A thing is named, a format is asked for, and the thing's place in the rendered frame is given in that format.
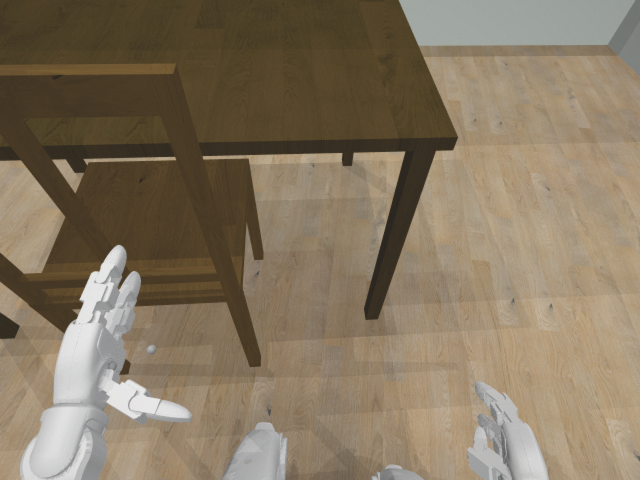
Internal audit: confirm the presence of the left robot forearm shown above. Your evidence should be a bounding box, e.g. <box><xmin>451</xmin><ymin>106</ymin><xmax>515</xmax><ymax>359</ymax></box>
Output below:
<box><xmin>20</xmin><ymin>403</ymin><xmax>109</xmax><ymax>480</ymax></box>

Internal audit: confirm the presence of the left robot shin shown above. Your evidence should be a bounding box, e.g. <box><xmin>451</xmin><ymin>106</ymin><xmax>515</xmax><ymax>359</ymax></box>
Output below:
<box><xmin>255</xmin><ymin>422</ymin><xmax>275</xmax><ymax>431</ymax></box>

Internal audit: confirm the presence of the chair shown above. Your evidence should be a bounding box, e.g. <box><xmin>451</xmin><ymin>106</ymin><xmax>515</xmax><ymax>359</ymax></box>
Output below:
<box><xmin>0</xmin><ymin>64</ymin><xmax>264</xmax><ymax>375</ymax></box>

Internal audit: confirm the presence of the table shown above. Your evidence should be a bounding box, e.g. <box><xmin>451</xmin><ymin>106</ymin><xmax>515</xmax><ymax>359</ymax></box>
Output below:
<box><xmin>0</xmin><ymin>0</ymin><xmax>458</xmax><ymax>339</ymax></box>

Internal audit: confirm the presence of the right robot hand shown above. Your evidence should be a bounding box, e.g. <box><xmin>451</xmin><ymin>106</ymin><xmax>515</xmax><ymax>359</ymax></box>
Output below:
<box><xmin>468</xmin><ymin>381</ymin><xmax>549</xmax><ymax>480</ymax></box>

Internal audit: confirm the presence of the left robot thigh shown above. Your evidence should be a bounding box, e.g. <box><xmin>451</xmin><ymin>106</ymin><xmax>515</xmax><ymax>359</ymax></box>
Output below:
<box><xmin>221</xmin><ymin>429</ymin><xmax>287</xmax><ymax>480</ymax></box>

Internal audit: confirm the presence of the left robot hand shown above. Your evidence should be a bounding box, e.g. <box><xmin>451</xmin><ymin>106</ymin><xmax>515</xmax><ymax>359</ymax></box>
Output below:
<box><xmin>53</xmin><ymin>245</ymin><xmax>192</xmax><ymax>425</ymax></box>

